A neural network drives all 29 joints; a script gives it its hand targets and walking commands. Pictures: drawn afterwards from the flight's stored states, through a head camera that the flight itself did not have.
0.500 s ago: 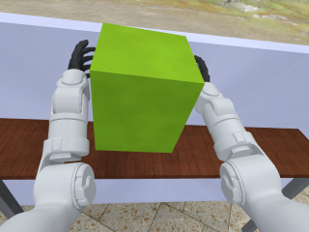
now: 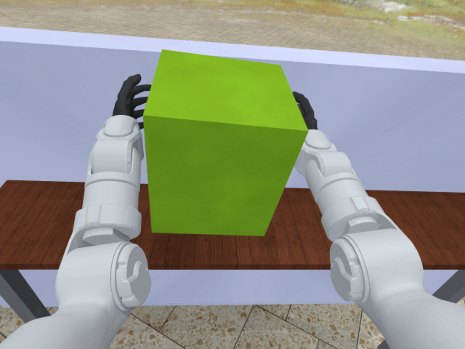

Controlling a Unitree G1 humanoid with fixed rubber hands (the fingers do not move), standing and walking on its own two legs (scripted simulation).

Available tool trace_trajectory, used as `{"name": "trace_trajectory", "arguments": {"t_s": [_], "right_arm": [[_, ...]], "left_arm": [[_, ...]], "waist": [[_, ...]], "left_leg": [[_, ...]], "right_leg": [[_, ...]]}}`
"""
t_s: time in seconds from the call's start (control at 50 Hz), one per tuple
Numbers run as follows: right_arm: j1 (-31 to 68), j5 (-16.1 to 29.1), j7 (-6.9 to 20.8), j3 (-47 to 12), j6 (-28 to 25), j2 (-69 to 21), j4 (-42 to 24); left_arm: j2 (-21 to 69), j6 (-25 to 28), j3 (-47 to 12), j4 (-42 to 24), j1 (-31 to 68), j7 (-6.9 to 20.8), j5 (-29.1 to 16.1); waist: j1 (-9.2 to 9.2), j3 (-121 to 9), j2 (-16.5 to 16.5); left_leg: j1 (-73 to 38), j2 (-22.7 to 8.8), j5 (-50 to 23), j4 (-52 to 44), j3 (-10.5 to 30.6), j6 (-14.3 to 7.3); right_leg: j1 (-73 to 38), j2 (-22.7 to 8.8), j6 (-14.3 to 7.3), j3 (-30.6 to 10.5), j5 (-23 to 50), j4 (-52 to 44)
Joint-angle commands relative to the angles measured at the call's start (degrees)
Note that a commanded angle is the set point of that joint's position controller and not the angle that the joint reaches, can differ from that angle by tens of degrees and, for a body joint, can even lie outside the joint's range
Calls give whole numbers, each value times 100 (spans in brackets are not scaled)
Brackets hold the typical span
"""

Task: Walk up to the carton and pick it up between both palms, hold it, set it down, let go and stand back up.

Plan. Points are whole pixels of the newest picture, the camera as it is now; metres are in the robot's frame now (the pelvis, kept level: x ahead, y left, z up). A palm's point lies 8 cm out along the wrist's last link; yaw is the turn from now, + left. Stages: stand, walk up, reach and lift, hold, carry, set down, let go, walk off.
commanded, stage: set down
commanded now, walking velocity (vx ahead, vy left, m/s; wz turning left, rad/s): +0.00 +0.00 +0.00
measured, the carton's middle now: (216, 148) +0.41 +0.02 +0.18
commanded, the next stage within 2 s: none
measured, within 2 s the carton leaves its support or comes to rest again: neither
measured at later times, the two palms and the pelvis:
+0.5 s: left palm (135, 136) +0.42 +0.16 +0.20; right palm (300, 147) +0.42 -0.13 +0.19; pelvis +0.00 +0.00 +0.00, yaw -1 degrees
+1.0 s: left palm (140, 149) +0.42 +0.16 +0.17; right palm (298, 157) +0.43 -0.14 +0.16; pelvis +0.01 -0.01 +0.00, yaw -2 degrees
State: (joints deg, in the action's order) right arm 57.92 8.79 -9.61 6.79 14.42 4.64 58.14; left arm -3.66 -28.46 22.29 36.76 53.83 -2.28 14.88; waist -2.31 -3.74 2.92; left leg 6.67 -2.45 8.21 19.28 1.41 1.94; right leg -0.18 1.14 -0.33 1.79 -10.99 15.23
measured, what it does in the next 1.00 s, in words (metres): stands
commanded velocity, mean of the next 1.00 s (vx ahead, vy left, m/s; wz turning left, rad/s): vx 0.00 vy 0.00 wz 0.00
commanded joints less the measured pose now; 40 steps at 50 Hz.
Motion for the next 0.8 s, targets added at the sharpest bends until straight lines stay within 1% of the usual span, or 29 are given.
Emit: {"name": "trace_trajectory", "arguments": {"t_s": [0.0, 0.08, 0.12, 0.16, 0.24, 0.28, 0.32, 0.42, 0.52, 0.56, 0.64, 0.72, 0.78], "right_arm": [[5201, 24, 667, -766, -708, -3017, -1845], [5144, -194, 758, -473, -797, -2943, -1554], [5100, -293, 818, -382, -855, -2938, -1407], [5069, -338, 877, -331, -918, -2926, -1291], [4969, -430, 940, -276, -983, -2903, -1115], [4936, -470, 957, -268, -1020, -2920, -1106], [4904, -506, 975, -266, -1065, -2940, -1075], [5059, -559, 1006, -375, -1214, -3043, -1328], [4929, -694, 1035, -293, -1244, -3047, -1262], [4963, -746, 1054, -290, -1270, -3066, -1323], [4835, -880, 1100, -198, -1297, -3081, -1208], [4699, -992, 1147, -107, -1357, -3093, -1142], [4593, -1135, 1180, 37, -1405, -3048, -1083]], "left_arm": [[3397, 387, -1952, -240, 4170, 721, -693], [3365, 517, -1892, 3, 4175, 675, -680], [3397, 602, -1874, 43, 4188, 626, -657], [3458, 665, -1892, 55, 4164, 567, -632], [3443, 723, -1778, 150, 4007, 518, -565], [3420, 744, -1708, 184, 3921, 518, -529], [3441, 798, -1703, 159, 3934, 511, -528], [3591, 938, -1792, 129, 3957, 458, -576], [3579, 1031, -1732, 222, 3916, 444, -533], [3564, 1058, -1676, 302, 3865, 444, -514], [3509, 1119, -1552, 343, 3807, 441, -439], [3449, 1188, -1462, 367, 3747, 441, -356], [3441, 1218, -1425, 408, 3661, 450, -292]], "waist": [[-66, -2653, -539], [-22, -2725, -590], [22, -2812, -645], [69, -2888, -735], [129, -2826, -614], [173, -2780, -542], [173, -2859, -508], [234, -3194, -469], [244, -3178, -425], [293, -3255, -368], [349, -3237, -323], [383, -3293, -355], [361, -3243, -391]], "left_leg": [[-1718, 376, -1570, 143, -267, 32], [-1698, 346, -1385, 88, -301, 47], [-1738, 325, -1443, 89, -315, 72], [-1832, 307, -1665, 142, -316, 124], [-1827, 296, -1832, 162, -341, 114], [-1727, 301, -1851, 145, -358, 85], [-1719, 302, -1938, 162, -366, 92], [-1707, 310, -2173, 251, -376, 117], [-1599, 308, -2057, 212, -398, 105], [-1529, 310, -1986, 195, -414, 79], [-1418, 299, -1933, 143, -444, 60], [-1357, 300, -1979, 138, -486, 63], [-1343, 289, -1992, 127, -513, 93]], "right_leg": [[406, 174, 359, 199, 1651, -144], [526, 146, 325, 216, 1360, -182], [560, 155, 305, 237, 1322, -162], [597, 178, 271, 260, 1408, -145], [570, 195, 290, 268, 1572, -134], [487, 189, 319, 257, 1745, -99], [439, 194, 335, 258, 1932, -63], [360, 220, 343, 259, 2336, 17], [342, 195, 366, 240, 2412, 36], [294, 183, 376, 227, 2467, 55], [232, 169, 389, 221, 2581, 103], [178, 137, 396, 208, 2774, 142], [175, 131, 389, 226, 2825, 151]]}}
